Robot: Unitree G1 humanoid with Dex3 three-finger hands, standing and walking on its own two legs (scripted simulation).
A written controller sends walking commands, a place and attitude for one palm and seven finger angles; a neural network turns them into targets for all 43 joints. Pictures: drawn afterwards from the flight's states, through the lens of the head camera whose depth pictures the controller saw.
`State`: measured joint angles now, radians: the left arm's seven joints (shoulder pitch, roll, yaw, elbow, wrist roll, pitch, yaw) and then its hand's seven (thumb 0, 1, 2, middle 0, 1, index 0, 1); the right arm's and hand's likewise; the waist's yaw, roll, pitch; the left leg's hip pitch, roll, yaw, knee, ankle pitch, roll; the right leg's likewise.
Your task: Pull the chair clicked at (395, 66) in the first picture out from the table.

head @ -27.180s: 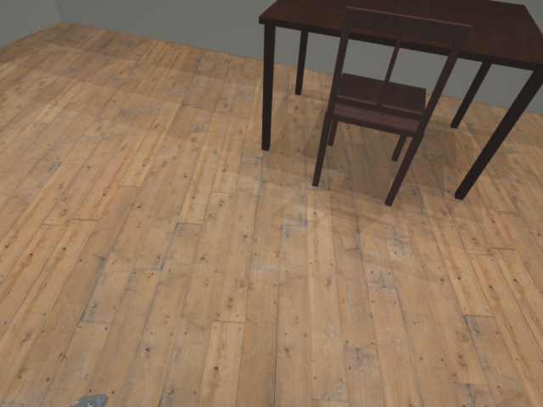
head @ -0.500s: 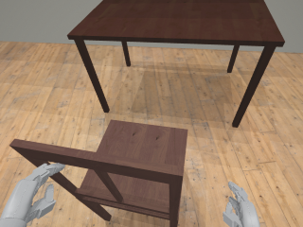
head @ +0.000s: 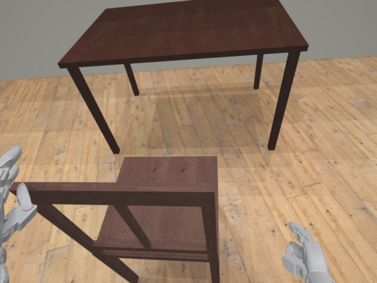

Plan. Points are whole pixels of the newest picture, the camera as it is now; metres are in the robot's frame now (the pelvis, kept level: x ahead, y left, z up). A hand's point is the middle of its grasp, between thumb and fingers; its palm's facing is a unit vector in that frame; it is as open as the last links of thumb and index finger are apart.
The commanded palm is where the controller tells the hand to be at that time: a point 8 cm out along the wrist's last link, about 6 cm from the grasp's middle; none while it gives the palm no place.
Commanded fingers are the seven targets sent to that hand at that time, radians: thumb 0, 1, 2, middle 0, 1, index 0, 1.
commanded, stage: step back with the hand held close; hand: left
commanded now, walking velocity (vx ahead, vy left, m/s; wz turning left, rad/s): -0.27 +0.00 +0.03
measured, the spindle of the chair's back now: (135, 227) +0.28 +0.17 -0.09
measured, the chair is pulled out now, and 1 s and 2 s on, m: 0.63 0.63 0.63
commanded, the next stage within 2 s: stop stepping back and stand still in 1.20 s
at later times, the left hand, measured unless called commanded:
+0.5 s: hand out of the picture +0.14 +0.28 +0.15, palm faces +0.44 -0.80 -0.42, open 7.5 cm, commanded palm +0.08 +0.32 +0.18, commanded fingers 0.00 0.90 0.90 -0.20 -0.30 -0.20 -0.30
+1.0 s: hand out of the picture +0.07 +0.30 +0.17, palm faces +0.42 -0.76 -0.49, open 7.4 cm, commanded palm +0.01 +0.33 +0.18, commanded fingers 0.00 0.90 0.90 -0.20 -0.30 -0.20 -0.30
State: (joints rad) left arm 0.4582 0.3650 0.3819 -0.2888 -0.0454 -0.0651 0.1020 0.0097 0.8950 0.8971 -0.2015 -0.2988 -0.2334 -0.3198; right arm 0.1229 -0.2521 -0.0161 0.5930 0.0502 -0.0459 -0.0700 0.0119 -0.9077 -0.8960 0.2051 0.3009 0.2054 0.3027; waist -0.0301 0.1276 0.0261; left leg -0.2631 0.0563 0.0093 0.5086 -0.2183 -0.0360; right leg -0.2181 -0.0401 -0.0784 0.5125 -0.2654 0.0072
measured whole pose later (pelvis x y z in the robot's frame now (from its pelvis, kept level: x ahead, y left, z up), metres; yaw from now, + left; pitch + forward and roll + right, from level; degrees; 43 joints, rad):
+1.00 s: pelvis -0.13 +0.03 -0.01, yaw +1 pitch +1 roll -1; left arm 0.54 0.47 0.49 -0.58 -0.05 -0.25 0.15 0.02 0.88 0.90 -0.22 -0.30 -0.22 -0.31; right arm 0.19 -0.18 -0.02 0.66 0.00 -0.13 -0.11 0.01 -0.91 -0.90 0.20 0.30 0.20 0.30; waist 0.01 -0.05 0.06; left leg -0.42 0.01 -0.02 0.61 -0.20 0.01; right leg -0.42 -0.03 -0.01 0.76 -0.41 0.02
